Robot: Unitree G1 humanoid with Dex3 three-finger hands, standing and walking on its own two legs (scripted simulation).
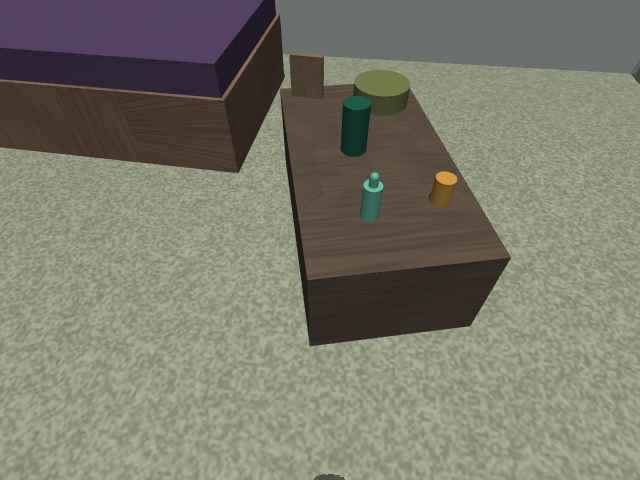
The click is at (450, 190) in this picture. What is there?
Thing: squat round
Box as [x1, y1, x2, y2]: [429, 171, 456, 206]
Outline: 452,173 445,171 437,173 429,198 431,203 434,205 445,206 448,204 456,182 456,177
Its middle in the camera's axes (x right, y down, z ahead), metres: +0.40 -0.16 +1.22
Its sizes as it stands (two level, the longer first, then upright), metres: 0.065 0.065 0.094
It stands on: a support 0.40 m high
